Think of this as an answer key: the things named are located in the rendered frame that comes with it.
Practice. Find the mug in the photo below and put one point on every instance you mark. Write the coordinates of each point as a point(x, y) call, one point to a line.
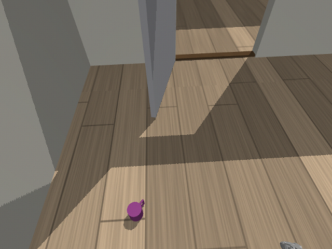
point(135, 211)

